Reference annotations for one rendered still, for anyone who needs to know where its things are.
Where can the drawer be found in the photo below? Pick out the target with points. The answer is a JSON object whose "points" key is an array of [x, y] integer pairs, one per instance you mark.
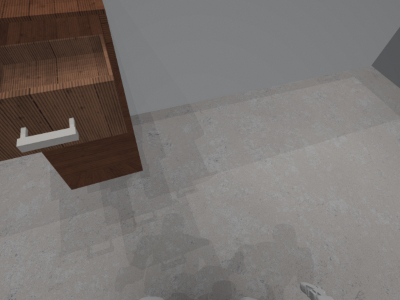
{"points": [[44, 83]]}

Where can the robot right hand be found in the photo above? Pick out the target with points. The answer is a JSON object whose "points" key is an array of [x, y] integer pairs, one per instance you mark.
{"points": [[314, 292]]}

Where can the cabinet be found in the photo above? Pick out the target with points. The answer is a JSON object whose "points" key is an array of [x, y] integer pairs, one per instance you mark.
{"points": [[26, 21]]}

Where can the handle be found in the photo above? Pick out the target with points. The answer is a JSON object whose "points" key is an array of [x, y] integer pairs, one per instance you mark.
{"points": [[28, 143]]}

